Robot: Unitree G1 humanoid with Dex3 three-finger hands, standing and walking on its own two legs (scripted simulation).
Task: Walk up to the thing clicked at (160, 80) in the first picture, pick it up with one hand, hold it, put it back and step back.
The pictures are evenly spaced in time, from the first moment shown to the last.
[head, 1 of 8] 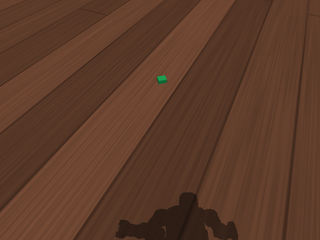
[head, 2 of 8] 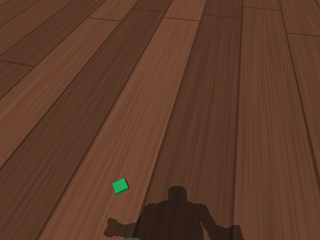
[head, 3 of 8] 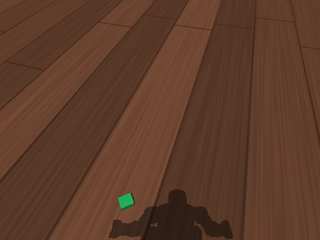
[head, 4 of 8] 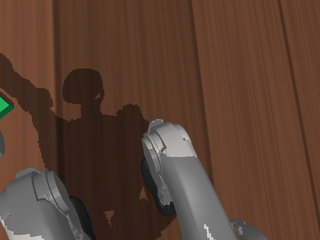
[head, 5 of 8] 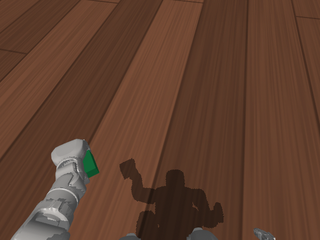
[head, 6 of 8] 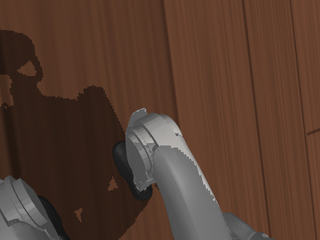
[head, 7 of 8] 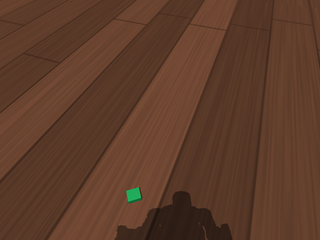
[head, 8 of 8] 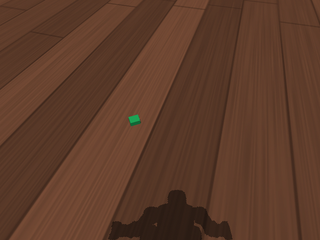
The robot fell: no
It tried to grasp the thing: yes
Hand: left
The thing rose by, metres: 0.70
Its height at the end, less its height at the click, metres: +0.00
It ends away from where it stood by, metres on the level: 0.01
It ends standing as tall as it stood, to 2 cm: yes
